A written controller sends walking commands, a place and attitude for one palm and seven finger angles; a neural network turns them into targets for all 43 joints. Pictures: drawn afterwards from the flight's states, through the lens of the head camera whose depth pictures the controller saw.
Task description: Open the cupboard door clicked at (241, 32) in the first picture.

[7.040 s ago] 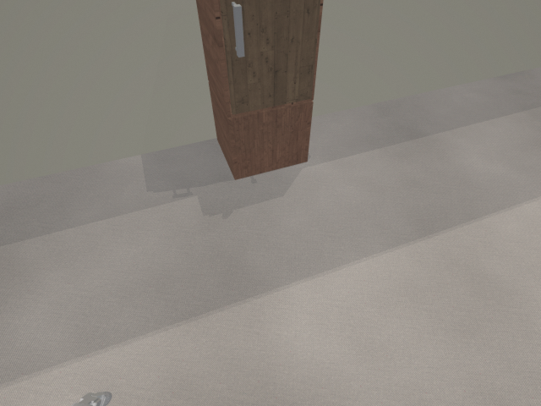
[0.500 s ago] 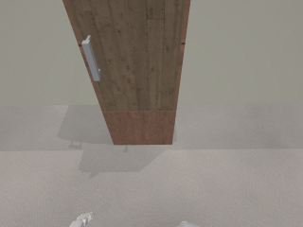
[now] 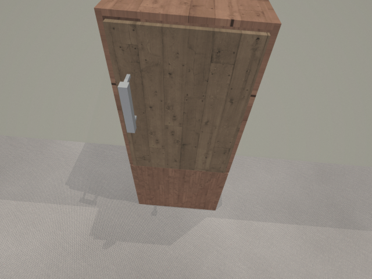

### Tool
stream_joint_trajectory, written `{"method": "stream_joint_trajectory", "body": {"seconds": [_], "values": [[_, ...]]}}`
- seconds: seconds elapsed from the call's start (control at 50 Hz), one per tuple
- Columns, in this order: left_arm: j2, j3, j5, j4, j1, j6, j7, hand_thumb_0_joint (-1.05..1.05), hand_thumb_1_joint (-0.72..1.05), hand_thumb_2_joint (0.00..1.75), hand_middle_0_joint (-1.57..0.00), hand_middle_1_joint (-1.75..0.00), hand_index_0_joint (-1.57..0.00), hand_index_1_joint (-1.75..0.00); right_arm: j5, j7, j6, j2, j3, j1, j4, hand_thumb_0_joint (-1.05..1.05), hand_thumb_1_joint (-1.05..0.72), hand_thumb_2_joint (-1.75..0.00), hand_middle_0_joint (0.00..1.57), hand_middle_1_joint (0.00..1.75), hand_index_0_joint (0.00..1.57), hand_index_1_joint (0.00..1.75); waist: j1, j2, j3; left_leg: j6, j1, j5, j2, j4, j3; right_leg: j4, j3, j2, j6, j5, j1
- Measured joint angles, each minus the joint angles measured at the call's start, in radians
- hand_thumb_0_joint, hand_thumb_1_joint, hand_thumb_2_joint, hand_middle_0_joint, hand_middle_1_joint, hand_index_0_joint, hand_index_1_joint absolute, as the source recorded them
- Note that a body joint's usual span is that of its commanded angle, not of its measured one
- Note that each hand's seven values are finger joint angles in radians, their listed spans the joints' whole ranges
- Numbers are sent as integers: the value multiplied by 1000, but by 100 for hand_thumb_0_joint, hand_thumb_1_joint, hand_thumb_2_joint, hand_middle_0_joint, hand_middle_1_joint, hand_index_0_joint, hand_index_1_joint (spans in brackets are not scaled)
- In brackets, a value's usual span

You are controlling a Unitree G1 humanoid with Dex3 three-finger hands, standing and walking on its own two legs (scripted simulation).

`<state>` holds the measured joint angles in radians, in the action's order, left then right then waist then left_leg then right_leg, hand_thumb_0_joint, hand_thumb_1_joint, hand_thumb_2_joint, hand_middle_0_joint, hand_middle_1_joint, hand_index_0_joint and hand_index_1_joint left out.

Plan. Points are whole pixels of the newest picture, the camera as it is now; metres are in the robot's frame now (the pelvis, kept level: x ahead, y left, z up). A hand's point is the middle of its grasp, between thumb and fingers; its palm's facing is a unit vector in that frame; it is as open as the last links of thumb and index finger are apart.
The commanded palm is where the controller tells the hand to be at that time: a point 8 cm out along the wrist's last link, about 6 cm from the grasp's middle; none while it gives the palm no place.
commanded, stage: come to a stop and stand still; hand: left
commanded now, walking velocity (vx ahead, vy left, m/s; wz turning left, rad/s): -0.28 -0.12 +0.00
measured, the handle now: (129, 104) +0.57 +0.23 +0.03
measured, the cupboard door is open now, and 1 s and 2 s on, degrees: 0 0 0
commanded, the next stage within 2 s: look again from close up in 0.90 s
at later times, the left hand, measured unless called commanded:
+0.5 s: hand out of the picture +0.09 +0.17 -0.17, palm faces +0.05 -0.97 -0.23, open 7.4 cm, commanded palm none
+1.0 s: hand out of the picture +0.00 +0.18 -0.16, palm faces +0.02 -0.97 -0.23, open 7.4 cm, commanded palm none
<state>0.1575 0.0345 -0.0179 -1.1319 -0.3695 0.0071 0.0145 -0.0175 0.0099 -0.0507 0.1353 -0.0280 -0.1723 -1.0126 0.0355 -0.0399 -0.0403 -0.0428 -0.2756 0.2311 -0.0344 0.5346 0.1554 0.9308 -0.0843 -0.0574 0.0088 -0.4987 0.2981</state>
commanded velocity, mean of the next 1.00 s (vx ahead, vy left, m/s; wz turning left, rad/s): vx -0.05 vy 0.01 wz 0.00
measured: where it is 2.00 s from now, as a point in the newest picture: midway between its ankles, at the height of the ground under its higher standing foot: outside the picture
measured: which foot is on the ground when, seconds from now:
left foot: down 0.00-1.00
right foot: up 0.00-0.16, down 0.18-1.00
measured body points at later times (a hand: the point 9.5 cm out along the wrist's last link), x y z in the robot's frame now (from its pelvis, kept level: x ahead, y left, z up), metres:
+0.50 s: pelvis +0.02 -0.01 +0.00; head +0.04 -0.01 +0.45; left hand +0.09 +0.22 -0.15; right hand +0.05 -0.25 -0.16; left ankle +0.01 +0.10 -0.73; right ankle +0.05 -0.13 -0.73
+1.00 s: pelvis +0.00 +0.00 +0.00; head +0.00 -0.01 +0.45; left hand +0.00 +0.23 -0.15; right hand +0.02 -0.22 -0.16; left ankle +0.01 +0.10 -0.73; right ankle +0.05 -0.13 -0.73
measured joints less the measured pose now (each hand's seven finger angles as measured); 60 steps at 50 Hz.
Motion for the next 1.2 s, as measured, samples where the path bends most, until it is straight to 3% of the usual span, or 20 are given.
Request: {"method": "stream_joint_trajectory", "body": {"seconds": [0.04, 0.12, 0.2, 0.28, 0.38, 0.44, 0.48, 0.54, 0.58, 0.68, 0.88, 1.2], "values": [[-8, -6, 4, 6, 21, -3, 6, 0, 91, 90, -19, -30, -19, -30, 5, 18, 4, 6, -3, 0, -10, -2, -94, -90, 20, 30, 20, 30, -6, -1, -7, 2, 30, -18, 11, -50, 6, -22, 11, -10, -17, 33, 35], [-15, -17, 7, 30, 68, -9, 15, 0, 91, 90, -19, -30, -19, -30, 9, 25, 27, 19, 3, 3, -46, -2, -95, -90, 20, 30, 20, 30, -15, 2, -20, 2, 60, -24, 21, -87, 7, -214, 23, -22, -38, 120, 26], [-1, -15, -2, 58, 103, -17, 18, 0, 91, 90, -19, -30, -20, -30, 13, 22, 53, 14, -7, -3, -65, -1, -94, -90, 20, 30, 20, 30, -19, -5, -26, 21, 52, 15, 22, -36, 10, -349, 32, -26, -30, 243, -16], [4, -10, -6, 77, 132, -22, 19, 1, 92, 90, -20, -30, -20, -30, 14, 17, 78, 30, -25, -4, -61, -1, -93, -90, 20, 30, 20, 30, -38, 41, -31, 45, 27, 38, -12, 9, -9, -339, 13, 4, 0, 213, -12], [7, -5, -5, 97, 175, -21, 23, 0, 91, 90, -20, -30, -20, -30, 15, 14, 95, 47, -33, -20, -56, 0, -92, -90, 20, 30, 20, 30, -48, 63, -33, 60, -6, 183, 0, 147, -80, -349, -4, 15, 16, 220, -9], [9, 0, -3, 107, 201, -22, 25, 0, 91, 90, -20, -30, -20, -30, 15, 13, 92, 48, -30, -33, -58, 0, -91, -90, 20, 30, 19, 30, -47, 58, -34, 67, 34, 146, 6, 78, -90, -350, -7, 13, 8, 227, -6], [16, 4, 2, 108, 217, -26, 25, 0, 91, 90, -20, -30, -20, -30, 11, 13, 84, 41, -26, -39, -65, 0, -91, -90, 20, 30, 19, 30, -45, 39, -38, 49, 63, 68, 15, 17, -83, -339, -2, 3, -2, 225, -3], [25, 3, 4, 108, 226, -41, 23, 0, 91, 90, -20, -30, -20, -30, 6, 11, 78, 25, -14, -56, -68, 0, -91, -90, 20, 30, 19, 30, -35, 16, -30, 32, 83, 63, 28, -19, -68, -355, 14, -6, -14, 228, -9], [23, -12, 5, 114, 213, -21, 34, 0, 91, 90, -20, -30, -20, -30, 12, 3, 80, 29, -6, -62, -47, 0, -91, -90, 20, 30, 19, 30, -33, 32, -26, 32, 57, 76, 14, 17, -67, -372, 18, 6, -11, 270, -5], [28, -30, 2, 109, 154, -18, 26, 0, 91, 90, -20, -30, -20, -30, 5, -2, 65, 26, -4, -89, 24, 0, -91, -90, 20, 30, 20, 30, -65, 30, 4, 18, 54, 85, 32, 37, -58, -339, 30, -12, -24, 244, 4], [18, -35, -4, 105, 81, -18, 14, 0, 91, 90, -20, -30, -20, -30, -1, -7, 59, 39, 13, -133, 24, 0, -92, -90, 20, 30, 20, 30, -42, 50, 28, 4, 76, 39, 48, -35, -51, -405, 37, -22, -33, 292, -15], [-30, -52, 4, 24, 44, 6, 14, 0, 91, 90, -20, -30, -20, -30, 9, 2, 39, 17, 29, -137, -72, 0, -91, -90, 20, 30, 20, 30, -39, 50, 18, 26, 112, 13, 32, -94, -60, -456, 24, -2, -19, 308, -49]]}}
